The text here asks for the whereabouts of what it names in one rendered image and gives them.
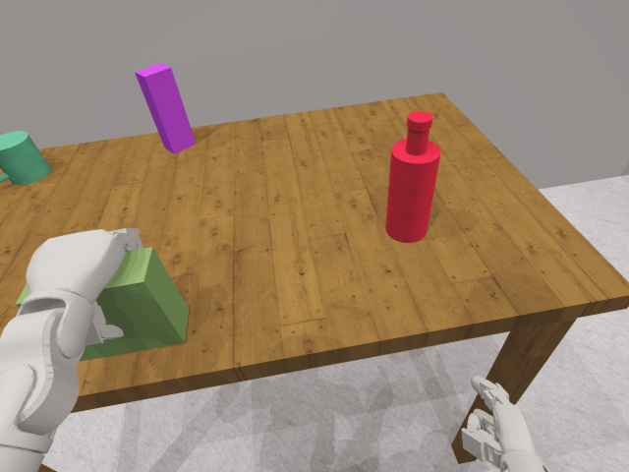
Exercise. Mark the left robot forearm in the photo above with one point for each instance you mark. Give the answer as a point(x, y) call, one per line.
point(40, 349)

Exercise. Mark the robot left hand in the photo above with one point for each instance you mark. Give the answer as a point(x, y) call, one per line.
point(83, 263)

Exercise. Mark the table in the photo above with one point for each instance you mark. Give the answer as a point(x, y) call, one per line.
point(273, 231)

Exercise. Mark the sponge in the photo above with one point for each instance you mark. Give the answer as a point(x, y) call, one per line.
point(142, 300)

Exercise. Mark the robot right hand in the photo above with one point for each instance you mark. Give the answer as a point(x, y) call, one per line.
point(506, 431)

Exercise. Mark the right robot forearm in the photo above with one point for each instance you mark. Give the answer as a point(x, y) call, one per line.
point(522, 461)

